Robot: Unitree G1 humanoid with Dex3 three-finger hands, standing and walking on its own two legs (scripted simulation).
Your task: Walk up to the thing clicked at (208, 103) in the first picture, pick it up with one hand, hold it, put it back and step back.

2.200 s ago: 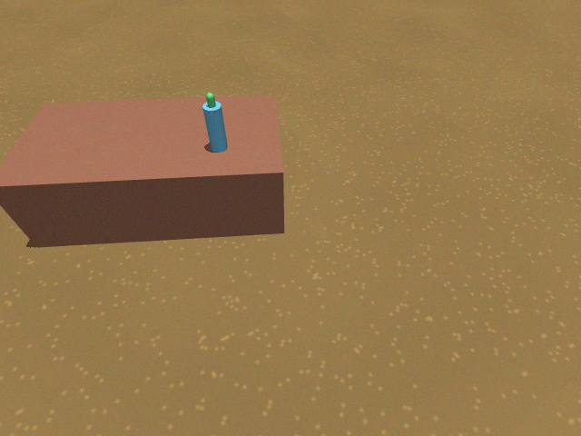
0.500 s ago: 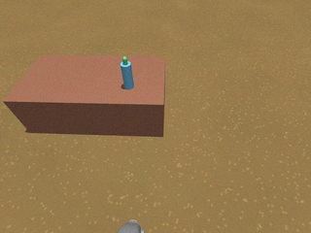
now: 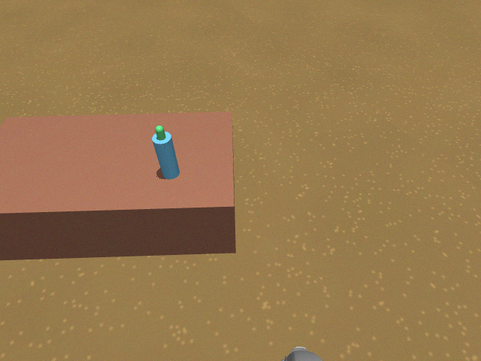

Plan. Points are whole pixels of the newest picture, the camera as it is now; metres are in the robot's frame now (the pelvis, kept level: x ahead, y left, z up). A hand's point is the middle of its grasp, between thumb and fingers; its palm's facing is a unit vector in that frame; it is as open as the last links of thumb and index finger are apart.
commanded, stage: walk up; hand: left
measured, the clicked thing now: (165, 151) +0.87 +0.28 -0.29
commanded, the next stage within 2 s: none
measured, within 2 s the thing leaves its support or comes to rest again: neither
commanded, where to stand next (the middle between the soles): +0.39 +0.03 m, yaw +0 degrees
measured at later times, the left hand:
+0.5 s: hand (91, 353) +0.19 +0.28 -0.14, palm faces +0.00 -0.92 -0.38, open 7.4 cm
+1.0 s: hand (120, 246) +0.40 +0.28 -0.14, palm faces -0.08 -0.90 -0.43, open 7.4 cm
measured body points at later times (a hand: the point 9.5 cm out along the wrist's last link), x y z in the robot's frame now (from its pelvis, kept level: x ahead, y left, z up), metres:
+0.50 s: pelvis +0.18 +0.00 -0.01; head +0.20 +0.01 +0.44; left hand +0.19 +0.33 -0.12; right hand +0.29 -0.31 -0.11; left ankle +0.27 +0.13 -0.73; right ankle +0.14 -0.14 -0.73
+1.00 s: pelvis +0.31 +0.01 -0.01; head +0.35 -0.01 +0.43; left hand +0.41 +0.33 -0.11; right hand +0.35 -0.30 -0.15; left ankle +0.28 +0.13 -0.72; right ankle +0.40 -0.10 -0.73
